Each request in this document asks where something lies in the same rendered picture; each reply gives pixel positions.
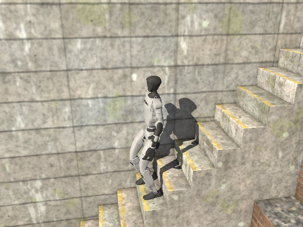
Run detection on stairs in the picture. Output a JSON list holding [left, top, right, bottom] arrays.
[[80, 33, 303, 227]]

